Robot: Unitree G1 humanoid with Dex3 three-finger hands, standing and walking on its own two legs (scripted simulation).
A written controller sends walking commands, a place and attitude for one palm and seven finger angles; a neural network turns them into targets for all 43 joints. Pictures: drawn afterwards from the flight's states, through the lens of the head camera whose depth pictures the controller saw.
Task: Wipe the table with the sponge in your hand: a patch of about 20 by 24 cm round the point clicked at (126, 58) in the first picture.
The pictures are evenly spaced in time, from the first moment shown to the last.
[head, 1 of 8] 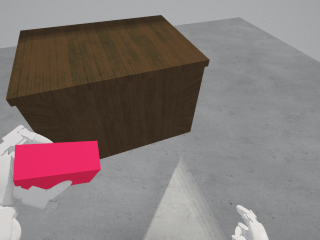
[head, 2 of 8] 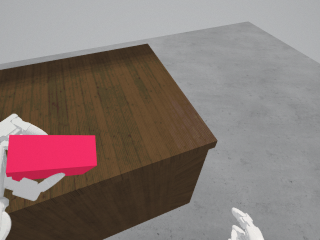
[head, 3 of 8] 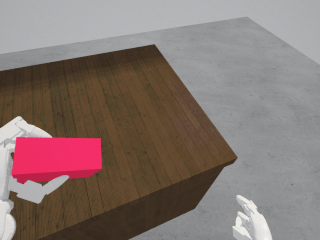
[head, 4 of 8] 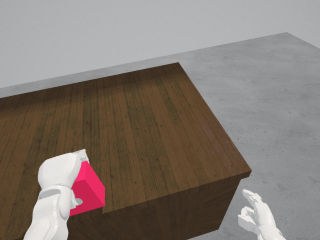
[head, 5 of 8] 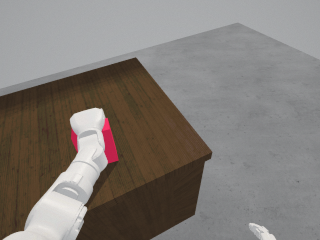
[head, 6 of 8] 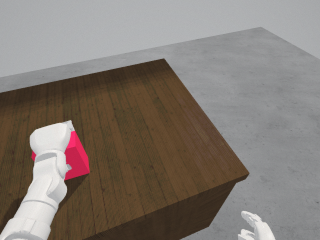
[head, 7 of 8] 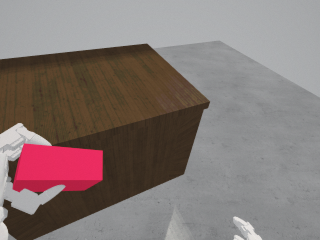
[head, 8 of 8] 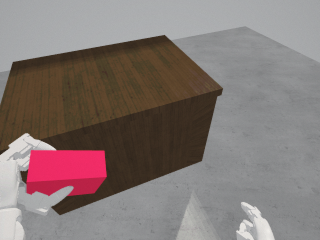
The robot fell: no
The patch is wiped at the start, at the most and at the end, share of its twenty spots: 0.00 1.00 1.00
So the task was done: yes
